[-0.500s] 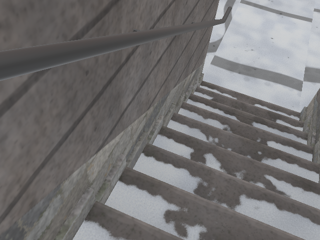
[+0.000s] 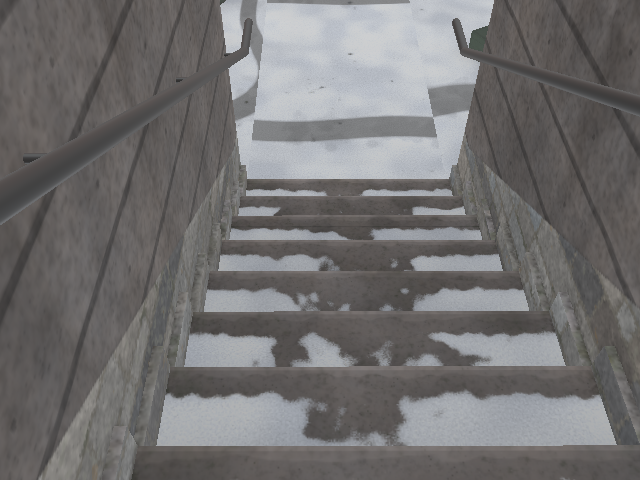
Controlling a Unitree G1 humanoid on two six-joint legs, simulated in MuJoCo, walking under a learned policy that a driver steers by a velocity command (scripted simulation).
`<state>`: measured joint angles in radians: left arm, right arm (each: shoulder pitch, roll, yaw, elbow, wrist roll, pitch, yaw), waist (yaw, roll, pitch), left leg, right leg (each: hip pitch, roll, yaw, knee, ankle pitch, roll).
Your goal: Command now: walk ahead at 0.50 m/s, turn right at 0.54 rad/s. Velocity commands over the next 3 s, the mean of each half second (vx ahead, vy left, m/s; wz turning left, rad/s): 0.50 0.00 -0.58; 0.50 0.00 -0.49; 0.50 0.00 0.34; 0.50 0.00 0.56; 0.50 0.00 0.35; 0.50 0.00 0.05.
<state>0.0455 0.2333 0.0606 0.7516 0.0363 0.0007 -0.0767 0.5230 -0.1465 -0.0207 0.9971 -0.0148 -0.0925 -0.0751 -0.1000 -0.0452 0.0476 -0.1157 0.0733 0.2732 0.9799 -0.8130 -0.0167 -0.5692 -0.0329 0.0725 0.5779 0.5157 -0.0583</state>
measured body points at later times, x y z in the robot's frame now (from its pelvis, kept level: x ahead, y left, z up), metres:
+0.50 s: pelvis +0.24 -0.04 -0.10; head +0.22 -0.06 +0.35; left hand +0.27 +0.22 -0.23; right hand +0.35 -0.34 -0.20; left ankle +0.45 +0.09 -0.77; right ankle +0.18 -0.11 -0.82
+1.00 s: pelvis +0.53 -0.01 -0.27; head +0.55 +0.01 +0.18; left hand +0.74 +0.15 -0.42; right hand +0.32 -0.15 -0.39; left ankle +0.52 +0.07 -0.99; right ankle +0.56 -0.20 -0.87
